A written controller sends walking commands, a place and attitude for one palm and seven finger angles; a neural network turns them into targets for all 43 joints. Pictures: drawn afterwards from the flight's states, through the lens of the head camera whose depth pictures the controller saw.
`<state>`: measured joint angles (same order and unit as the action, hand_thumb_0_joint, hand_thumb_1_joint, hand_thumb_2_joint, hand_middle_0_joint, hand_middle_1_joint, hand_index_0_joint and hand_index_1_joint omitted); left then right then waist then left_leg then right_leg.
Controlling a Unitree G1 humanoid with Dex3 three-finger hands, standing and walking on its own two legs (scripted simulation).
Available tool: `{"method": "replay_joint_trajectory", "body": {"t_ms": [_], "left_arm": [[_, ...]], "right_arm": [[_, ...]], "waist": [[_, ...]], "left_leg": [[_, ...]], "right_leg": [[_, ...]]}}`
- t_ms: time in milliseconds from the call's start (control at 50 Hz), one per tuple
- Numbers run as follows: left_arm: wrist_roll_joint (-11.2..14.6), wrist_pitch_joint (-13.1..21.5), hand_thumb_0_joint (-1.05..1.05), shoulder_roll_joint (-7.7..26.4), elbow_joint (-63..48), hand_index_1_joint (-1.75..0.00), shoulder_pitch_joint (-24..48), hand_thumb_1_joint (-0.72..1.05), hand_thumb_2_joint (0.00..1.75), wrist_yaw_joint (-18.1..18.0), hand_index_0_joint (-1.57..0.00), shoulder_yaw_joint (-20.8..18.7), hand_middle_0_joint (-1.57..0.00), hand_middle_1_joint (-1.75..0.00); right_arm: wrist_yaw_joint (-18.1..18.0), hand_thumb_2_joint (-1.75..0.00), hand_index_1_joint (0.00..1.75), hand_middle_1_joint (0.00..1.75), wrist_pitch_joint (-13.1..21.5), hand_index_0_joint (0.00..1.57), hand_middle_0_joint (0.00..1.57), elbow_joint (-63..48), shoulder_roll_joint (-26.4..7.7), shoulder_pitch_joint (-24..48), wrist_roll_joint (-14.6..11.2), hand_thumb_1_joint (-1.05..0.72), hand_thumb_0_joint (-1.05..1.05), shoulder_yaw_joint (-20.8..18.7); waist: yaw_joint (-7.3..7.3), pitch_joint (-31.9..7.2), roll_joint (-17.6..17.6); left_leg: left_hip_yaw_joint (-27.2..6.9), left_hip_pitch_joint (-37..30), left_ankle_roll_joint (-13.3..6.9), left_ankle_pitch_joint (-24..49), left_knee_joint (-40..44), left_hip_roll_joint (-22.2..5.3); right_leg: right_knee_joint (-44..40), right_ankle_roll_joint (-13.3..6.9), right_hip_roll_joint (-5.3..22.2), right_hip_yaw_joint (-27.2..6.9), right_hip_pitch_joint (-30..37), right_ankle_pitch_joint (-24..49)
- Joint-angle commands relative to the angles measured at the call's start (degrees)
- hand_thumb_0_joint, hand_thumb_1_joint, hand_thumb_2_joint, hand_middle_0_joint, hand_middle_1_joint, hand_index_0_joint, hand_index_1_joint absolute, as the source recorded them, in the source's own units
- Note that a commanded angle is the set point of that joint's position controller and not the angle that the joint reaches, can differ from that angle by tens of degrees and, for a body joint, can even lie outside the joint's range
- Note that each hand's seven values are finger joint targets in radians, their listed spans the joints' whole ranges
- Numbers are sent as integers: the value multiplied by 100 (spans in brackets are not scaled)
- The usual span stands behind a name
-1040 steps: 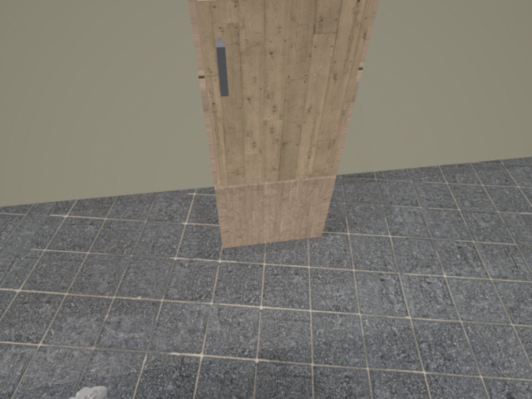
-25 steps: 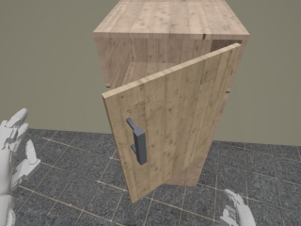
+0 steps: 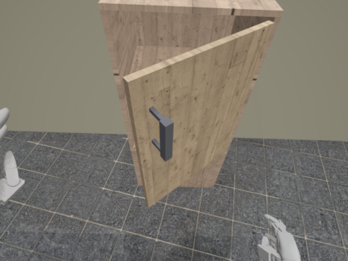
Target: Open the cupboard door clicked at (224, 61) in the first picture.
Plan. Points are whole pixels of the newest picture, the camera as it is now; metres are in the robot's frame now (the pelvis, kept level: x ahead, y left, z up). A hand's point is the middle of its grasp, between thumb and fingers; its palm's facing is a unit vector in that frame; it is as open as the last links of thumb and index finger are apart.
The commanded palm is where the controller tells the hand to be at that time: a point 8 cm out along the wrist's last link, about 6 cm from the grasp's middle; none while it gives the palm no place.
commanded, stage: step back with the hand held close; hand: left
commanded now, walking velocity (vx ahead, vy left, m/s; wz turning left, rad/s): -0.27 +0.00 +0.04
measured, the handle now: (160, 134) +0.36 +0.06 +0.11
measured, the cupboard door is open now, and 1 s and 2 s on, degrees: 39 39 39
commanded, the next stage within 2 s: stop stepping back and stand still in 0.52 s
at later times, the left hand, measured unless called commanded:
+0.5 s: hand out of the picture +0.09 +0.32 +0.19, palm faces +0.53 -0.74 -0.42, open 7.4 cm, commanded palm +0.01 +0.34 +0.18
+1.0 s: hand out of the picture -0.01 +0.32 +0.19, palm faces +0.43 -0.83 -0.35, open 7.4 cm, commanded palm -0.10 +0.35 +0.18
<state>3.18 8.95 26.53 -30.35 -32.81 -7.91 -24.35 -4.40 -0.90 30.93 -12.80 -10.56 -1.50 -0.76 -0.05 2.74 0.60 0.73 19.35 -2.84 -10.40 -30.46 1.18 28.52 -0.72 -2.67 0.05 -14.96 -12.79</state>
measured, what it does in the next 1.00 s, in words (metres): walks backwards: right foot, then left foot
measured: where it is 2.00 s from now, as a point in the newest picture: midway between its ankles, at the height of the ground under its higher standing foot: outside the picture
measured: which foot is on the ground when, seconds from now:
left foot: down 0.00-0.70, up 0.72-0.80, down 0.82-1.00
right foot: down 0.00-0.36, up 0.38-0.68, down 0.70-0.84, up 0.86-1.00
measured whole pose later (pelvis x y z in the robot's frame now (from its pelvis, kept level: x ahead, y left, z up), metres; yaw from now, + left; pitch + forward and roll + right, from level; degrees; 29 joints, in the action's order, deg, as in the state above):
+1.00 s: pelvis -0.24 +0.05 +0.00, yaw -1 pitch -4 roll -2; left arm 3.5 8.5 25.9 -27.0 -21.9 -8.7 -26.0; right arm -2.2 7.4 37.7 -8.9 -12.0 0.9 1.6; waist 2.4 2.8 -2.6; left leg 0.8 20.0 0.3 -6.3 -23.6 2.4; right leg 55.2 -1.8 -5.4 -0.3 -18.9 -27.5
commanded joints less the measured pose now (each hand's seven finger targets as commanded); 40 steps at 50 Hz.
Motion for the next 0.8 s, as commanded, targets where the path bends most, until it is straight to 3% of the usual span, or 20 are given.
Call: {"method": "replay_joint_trajectory", "body": {"t_ms": [0, 60, 120, 180, 240, 300, 320, 340, 380, 420, 460, 580, 620, 640, 660, 680, 700, 720, 740, 780], "left_arm": [[-27, 372, 0, 675, -952, -30, -99, 90, 90, -146, -20, -723, -20, -30], [-119, 411, 0, 621, -897, -30, 172, 90, 90, -165, -20, -697, -20, -30], [-206, 473, 0, 650, -966, -30, 462, 90, 90, -200, -20, -696, -20, -30], [-204, 545, 0, 858, -1309, -30, 830, 90, 90, -278, -20, -704, -20, -30], [-171, 641, 0, 827, -1347, -30, 789, 90, 90, -370, -20, -627, -20, -30], [-136, 640, 0, 767, -1356, -30, 580, 90, 90, -400, -20, -661, -20, -30], [-159, 657, 0, 813, -1500, -30, 645, 90, 90, -404, -20, -746, -20, -30], [-222, 664, 0, 810, -1575, -30, 753, 90, 90, -404, -20, -921, -20, -30], [-180, 709, 0, 1309, -1582, -30, 1011, 90, 90, -409, -20, -1279, -20, -30], [-93, 721, 0, 980, -1388, -30, 773, 90, 90, -348, -20, -1072, -20, -30], [13, 601, 0, 708, -1203, -30, 268, 90, 90, -329, -20, -831, -20, -30], [168, 687, 0, 902, -1754, -30, 742, 90, 90, -221, -20, -712, -20, -30], [184, 820, 0, 977, -1827, -30, 884, 90, 90, -149, -20, -769, -20, -30], [112, 877, 0, 1201, -1801, -30, 845, 90, 90, -154, -20, -922, -20, -30], [84, 892, 0, 1377, -1838, -30, 926, 90, 90, -171, -20, -1014, -20, -30], [134, 935, 0, 1754, -2082, -30, 985, 90, 90, -237, -20, -1451, -20, -30], [171, 872, 0, 1756, -2015, -30, 787, 90, 90, -250, -20, -1510, -20, -30], [142, 689, 0, 1192, -1505, -30, 718, 90, 90, -77, -20, -1036, -20, -30], [118, 565, 0, 971, -1687, -30, 981, 90, 90, 0, -20, -899, -20, -30], [155, 434, 0, 1014, -1255, -30, 987, 90, 90, -28, -20, -1013, -20, -30]], "right_arm": [[-49, -90, 30, 30, 387, 20, 20, -866, -784, 446, 42, -90, 0, -216], [-54, -90, 30, 30, 485, 20, 20, -864, -836, 391, 60, -90, 0, -219], [-76, -90, 30, 30, 571, 20, 20, -840, -812, 360, 103, -90, 0, -232], [-73, -90, 30, 30, 632, 20, 20, -712, -797, 292, 152, -90, 0, -256], [-35, -90, 30, 30, 678, 20, 20, -518, -665, 99, 158, -90, 0, -210], [-66, -90, 30, 30, 647, 20, 20, -558, -775, 102, 130, -90, 0, -208], [-97, -90, 30, 30, 679, 20, 20, -652, -859, 229, 125, -90, 0, -199], [-119, -90, 30, 30, 763, 20, 20, -724, -935, 394, 196, -90, 0, -212], [-64, -90, 30, 30, 850, 20, 20, -569, -596, 245, 241, -90, 0, -295], [67, -90, 30, 30, 963, 20, 20, -446, -663, 409, 198, -90, 0, -370], [181, -90, 30, 30, 955, 20, 20, -403, -590, 478, 101, -90, 0, -355], [228, -90, 30, 30, 1112, 20, 20, -126, -490, 427, 209, -90, 0, -204], [298, -90, 30, 30, 1124, 20, 20, -65, -430, 324, 223, -90, 0, -180], [301, -90, 30, 30, 1087, 20, 20, 19, -437, 214, 154, -90, 0, -164], [264, -90, 30, 30, 1032, 20, 20, 54, -456, 367, 99, -90, 0, -163], [224, -90, 30, 30, 1015, 20, 20, 21, -516, 510, 149, -90, 0, -174], [254, -90, 30, 30, 961, 20, 20, -125, -463, 406, 226, -90, 0, -90], [256, -90, 30, 30, 973, 20, 20, -114, -475, 264, 130, -90, 0, -140], [226, -90, 30, 30, 974, 20, 20, -317, -600, 563, 60, -90, 0, -251], [84, -90, 30, 30, 993, 20, 20, -145, -567, 448, 24, -90, 0, -129]], "waist": [[-25, -805, 687], [16, -505, 521], [24, -394, 277], [70, -361, -158], [183, -762, -663], [170, -568, 161], [140, -328, 1084], [65, -443, 2416], [-12, -690, 1414], [-71, -951, 799], [-100, -1076, 949], [-56, -1621, 1575], [-123, -1703, 1138], [-68, -1561, 164], [-99, -969, -897], [-165, -1048, -710], [-55, -1312, -500], [-20, -1317, -1025], [40, -688, -1056], [302, -457, 209]], "left_leg": [[-1131, 1079, -184, -929, 1143, -983], [-1236, 1869, -258, -2467, 1309, -972], [-1149, 1969, -203, -2849, 1084, -825], [-778, 656, 105, -2051, -214, -319], [-443, -541, 210, -1029, -1393, -74], [-1113, -353, 54, -1914, -147, -547], [-1902, 557, -121, -3048, 1009, -1073], [-3143, 2416, -545, -4475, 2719, -1969], [-2759, 2441, -351, -3101, 2636, -1968], [-1875, 1410, -228, -2498, 2178, -1661], [-1185, 1050, -18, -2410, 2208, -1401], [-754, -366, 640, -1367, 2525, -1200], [-296, -1115, 1038, -398, 1590, -784], [191, -1597, 917, -62, -164, -325], [78, -1455, 737, -413, -1788, -24], [-165, -718, 593, -1002, -2967, 164], [-284, 133, 574, -938, -3364, 50], [-640, 524, 505, -683, -3195, -45], [-617, 387, 347, -273, -2352, -269], [-343, -1455, 131, 106, -398, -76]], "right_leg": [[314, 58, 317, -448, 1030, 180], [353, 39, 290, -542, 1072, -624], [55, -62, 393, -721, 750, -1449], [-1046, -459, 1014, -1388, -856, -2316], [-1143, -631, 1630, -1422, -1539, -1239], [-358, -266, 952, -692, -1845, -2039], [713, -51, 376, -377, -1402, -2077], [3112, 173, -446, 6, 305, -1530], [4685, 99, -365, -385, 383, -1678], [4519, 153, -461, -195, -83, -1675], [3981, 118, -535, 271, 9, -1780], [785, -168, -572, 650, 647, -2421], [-1174, -384, -241, 374, 445, -2151], [-1872, -608, 649, -558, -420, -1596], [-2190, -737, 1535, -1345, -1555, -1150], [-1977, -1086, 2103, -1729, -1422, -215], [-1390, -1269, 2225, -1111, -424, 899], [-984, -1208, 1915, -995, -37, 494], [-844, -1046, 1590, -1038, -159, 703], [561, -384, 1002, -228, -962, 773]]}}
